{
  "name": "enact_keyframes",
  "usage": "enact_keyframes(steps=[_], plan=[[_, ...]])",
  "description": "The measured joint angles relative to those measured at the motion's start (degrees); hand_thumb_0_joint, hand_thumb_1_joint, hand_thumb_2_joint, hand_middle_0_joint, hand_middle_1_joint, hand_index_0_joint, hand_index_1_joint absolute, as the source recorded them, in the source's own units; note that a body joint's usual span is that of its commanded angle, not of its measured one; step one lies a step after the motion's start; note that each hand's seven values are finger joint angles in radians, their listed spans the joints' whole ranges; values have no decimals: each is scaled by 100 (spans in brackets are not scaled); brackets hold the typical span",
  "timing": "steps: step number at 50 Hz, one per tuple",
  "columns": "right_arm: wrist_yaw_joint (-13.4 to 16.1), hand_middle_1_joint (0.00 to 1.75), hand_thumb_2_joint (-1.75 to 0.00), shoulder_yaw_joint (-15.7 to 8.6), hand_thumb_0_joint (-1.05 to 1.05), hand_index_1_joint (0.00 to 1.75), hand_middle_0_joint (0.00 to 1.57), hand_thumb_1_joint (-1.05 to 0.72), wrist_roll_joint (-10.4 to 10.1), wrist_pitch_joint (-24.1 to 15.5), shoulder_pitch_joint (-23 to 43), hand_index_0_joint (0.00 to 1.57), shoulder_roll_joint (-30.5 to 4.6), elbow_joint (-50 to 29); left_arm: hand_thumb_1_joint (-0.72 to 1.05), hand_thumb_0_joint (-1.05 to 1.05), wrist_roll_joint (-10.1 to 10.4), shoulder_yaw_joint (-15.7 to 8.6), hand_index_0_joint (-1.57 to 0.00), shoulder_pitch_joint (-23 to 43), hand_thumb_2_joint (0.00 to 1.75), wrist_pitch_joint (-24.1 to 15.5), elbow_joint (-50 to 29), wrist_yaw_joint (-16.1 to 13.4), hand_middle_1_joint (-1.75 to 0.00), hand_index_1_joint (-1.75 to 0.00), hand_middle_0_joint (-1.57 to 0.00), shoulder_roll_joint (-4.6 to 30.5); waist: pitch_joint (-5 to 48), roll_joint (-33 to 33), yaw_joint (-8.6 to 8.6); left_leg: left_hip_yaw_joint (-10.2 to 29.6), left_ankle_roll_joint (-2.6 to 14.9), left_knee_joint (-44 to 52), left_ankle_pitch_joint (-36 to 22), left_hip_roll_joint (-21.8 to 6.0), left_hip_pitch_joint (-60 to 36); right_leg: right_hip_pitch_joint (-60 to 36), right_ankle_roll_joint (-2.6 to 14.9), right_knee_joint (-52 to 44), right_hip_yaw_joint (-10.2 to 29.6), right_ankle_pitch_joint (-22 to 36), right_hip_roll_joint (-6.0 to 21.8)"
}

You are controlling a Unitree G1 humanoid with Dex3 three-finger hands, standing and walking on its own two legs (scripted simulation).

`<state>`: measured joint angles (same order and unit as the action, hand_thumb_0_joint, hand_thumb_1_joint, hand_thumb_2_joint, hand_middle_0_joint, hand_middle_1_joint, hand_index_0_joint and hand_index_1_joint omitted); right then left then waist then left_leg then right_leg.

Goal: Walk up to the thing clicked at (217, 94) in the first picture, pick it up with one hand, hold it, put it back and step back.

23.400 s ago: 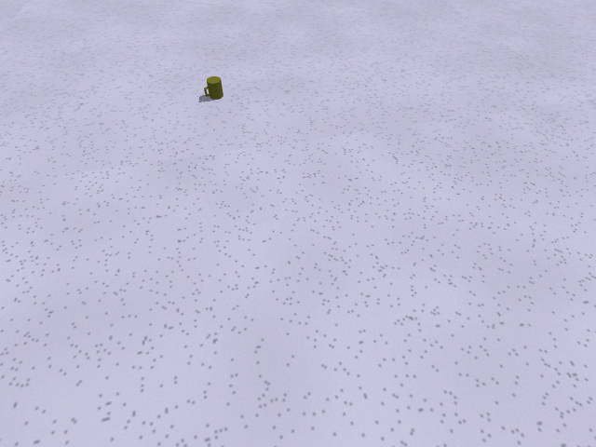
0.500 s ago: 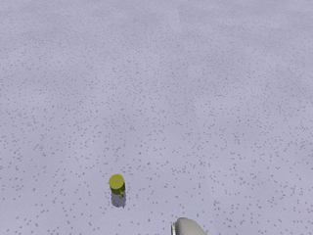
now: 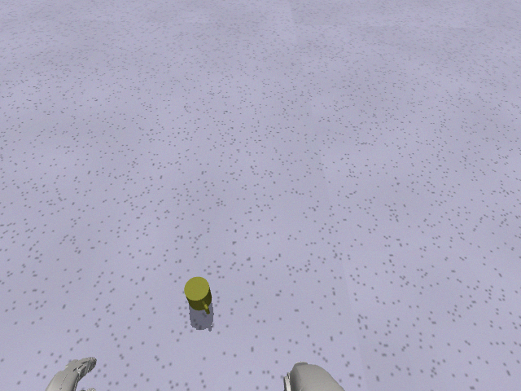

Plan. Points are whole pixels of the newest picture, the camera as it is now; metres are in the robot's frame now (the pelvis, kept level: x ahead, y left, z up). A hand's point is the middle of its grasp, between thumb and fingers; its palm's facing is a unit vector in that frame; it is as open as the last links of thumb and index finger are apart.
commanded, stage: walk up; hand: left
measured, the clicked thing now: (200, 297) +0.49 +0.20 -0.70
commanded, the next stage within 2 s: stand in 0.70 s
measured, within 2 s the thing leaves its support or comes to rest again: neither
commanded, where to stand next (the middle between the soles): +0.11 -0.01 m, yaw -2 degrees
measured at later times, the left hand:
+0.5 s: hand out of the picture +0.08 +0.31 -0.16, palm faces -0.03 -0.93 -0.37, open 7.4 cm
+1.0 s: hand out of the picture +0.13 +0.25 -0.13, palm faces -0.13 -0.93 -0.33, open 7.4 cm
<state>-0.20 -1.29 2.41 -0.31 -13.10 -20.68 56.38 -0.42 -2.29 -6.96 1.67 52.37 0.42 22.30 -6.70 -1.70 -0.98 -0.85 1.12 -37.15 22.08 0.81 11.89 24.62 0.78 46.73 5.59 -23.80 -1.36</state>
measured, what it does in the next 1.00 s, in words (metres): steps on the spot: right foot, then right foot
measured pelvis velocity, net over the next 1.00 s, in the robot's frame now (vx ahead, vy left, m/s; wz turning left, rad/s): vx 0.01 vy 0.01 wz -0.09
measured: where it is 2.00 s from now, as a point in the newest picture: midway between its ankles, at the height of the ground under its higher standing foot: outside the picture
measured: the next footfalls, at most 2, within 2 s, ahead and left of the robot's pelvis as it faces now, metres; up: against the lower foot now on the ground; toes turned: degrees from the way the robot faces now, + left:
right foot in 0.08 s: +0.08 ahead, -0.13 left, +0.00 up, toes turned +2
right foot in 0.70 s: +0.03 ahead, -0.14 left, +0.00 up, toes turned -3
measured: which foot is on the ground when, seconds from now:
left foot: down 0.00-1.00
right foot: up 0.00-0.06, down 0.08-0.40, up 0.42-0.68, down 0.70-1.00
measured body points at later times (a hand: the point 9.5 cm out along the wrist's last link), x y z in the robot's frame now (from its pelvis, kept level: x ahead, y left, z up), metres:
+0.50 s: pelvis +0.01 +0.03 +0.00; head +0.04 +0.05 +0.45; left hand +0.08 +0.35 -0.13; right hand +0.10 -0.29 -0.09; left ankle +0.07 +0.14 -0.72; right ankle +0.00 -0.13 -0.67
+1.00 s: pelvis +0.01 +0.01 +0.02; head +0.02 +0.02 +0.47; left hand +0.14 +0.30 -0.11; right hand +0.03 -0.29 -0.12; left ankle +0.06 +0.13 -0.72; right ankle -0.01 -0.14 -0.72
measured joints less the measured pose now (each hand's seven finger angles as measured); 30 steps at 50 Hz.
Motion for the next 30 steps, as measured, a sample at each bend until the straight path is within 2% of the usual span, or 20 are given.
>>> enact_keyframes(steps=[3,6,8,10,13,15,16,18,19,20,23,26,28,30], plan=[[-56,30,-90,-17,1,30,20,-90,10,-40,-37,21,-21,12,91,1,-22,-26,-20,-232,90,-81,226,47,-30,-30,-20,68,69,12,43,-56,-45,79,-19,-108,-39,-570,21,-725,-234,118,60],[-104,30,-90,-95,1,30,20,-90,-5,-4,-39,21,-161,-97,91,1,-109,-34,-20,-443,90,-174,399,82,-30,-30,-20,-8,36,309,10,28,-26,-116,144,-354,-59,-909,23,-1212,-406,681,-137],[-122,30,-90,-127,1,30,20,-90,-12,23,-92,21,-227,-144,91,1,-138,-30,-20,-640,90,-275,387,128,-30,-30,-20,-19,147,348,13,164,101,-458,624,-260,85,-896,90,-1211,-437,760,-141],[-128,30,-90,-162,1,30,20,-91,-16,32,-99,21,-306,-144,91,1,-147,-15,-20,-776,90,-357,344,150,-30,-30,-21,-49,181,345,71,205,159,-969,831,-117,338,-937,136,-1265,-433,778,-69],[-155,29,-90,-223,1,30,20,-91,-7,-11,-89,21,-439,-179,91,1,-151,28,-20,-945,90,-453,272,142,-30,-30,-21,-95,182,384,192,202,173,-1176,731,-85,674,-1085,98,-1517,-408,860,31],[-157,29,-90,-239,1,30,20,-91,-32,-72,-61,21,-479,-197,90,1,-148,50,-20,-1025,90,-444,255,130,-30,-30,-21,-69,183,350,263,170,131,-845,570,-118,747,-1150,-11,-1604,-362,902,116],[-145,29,-90,-240,1,30,20,-91,-60,-107,-35,21,-481,-196,90,1,-132,65,-20,-1042,90,-404,263,119,-30,-30,-21,-43,186,319,289,161,92,-515,299,-130,707,-1150,-74,-1573,-331,884,156],[-93,29,-90,-239,1,30,20,-91,-96,-171,35,21,-472,-209,90,1,-66,84,-20,-1034,90,-254,271,98,-30,-30,-21,11,190,267,300,151,9,194,-598,-144,537,-1039,-204,-1290,-275,728,206],[-42,29,-90,-242,0,30,20,-91,-94,-189,104,21,-432,-206,90,1,-34,75,-20,-985,90,-161,271,82,-30,-30,-21,44,149,188,302,96,-38,240,-885,-103,521,-955,-243,-1075,-216,619,255],[9,29,-90,-227,0,30,20,-91,-87,-196,173,21,-364,-205,90,1,-9,55,-20,-910,90,-61,272,62,-30,-30,-21,76,108,81,324,15,-39,174,-843,-57,538,-843,-176,-857,-83,565,275],[95,29,-90,-140,0,30,20,-91,-121,-192,325,21,-173,-268,91,1,-4,-3,-20,-645,90,157,203,-4,-30,-30,-21,167,-14,-17,278,2,1,85,-727,-122,594,-382,-60,512,184,-351,-11],[166,30,-90,-68,0,30,20,-91,-135,-221,395,21,-16,-349,91,1,12,-87,-20,-442,90,186,73,-15,-30,-30,-20,298,-97,-143,267,-21,-18,180,-811,-214,602,-55,-6,1511,273,-462,-139],[163,30,-90,-47,0,30,20,-90,-116,-240,403,21,15,-393,91,1,20,-125,-20,-388,90,149,29,18,-30,-30,-20,348,-94,-198,241,-51,-38,219,-849,-263,613,-63,-19,1495,260,-333,-72],[123,30,-90,-48,0,30,20,-90,-65,-229,395,21,-10,-431,91,1,13,-126,-20,-404,90,98,54,72,-30,-30,-20,353,-33,-209,192,-100,-34,216,-842,-306,635,-241,-56,975,160,-294,77]])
